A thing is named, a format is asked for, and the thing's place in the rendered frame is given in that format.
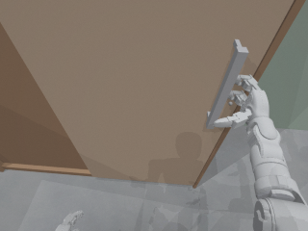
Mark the right robot hand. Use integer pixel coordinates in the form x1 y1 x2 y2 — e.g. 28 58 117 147
214 74 270 129

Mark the wardrobe door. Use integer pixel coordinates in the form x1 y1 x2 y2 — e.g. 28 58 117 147
0 0 295 186
0 22 88 169

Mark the right robot forearm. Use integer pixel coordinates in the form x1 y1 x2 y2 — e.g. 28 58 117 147
246 116 308 208

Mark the left robot hand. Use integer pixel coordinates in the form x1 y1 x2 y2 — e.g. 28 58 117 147
55 210 84 231

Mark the handle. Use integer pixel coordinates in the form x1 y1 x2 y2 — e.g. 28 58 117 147
206 39 249 129

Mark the right robot upper arm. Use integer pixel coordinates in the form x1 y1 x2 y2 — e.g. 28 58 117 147
252 197 308 231

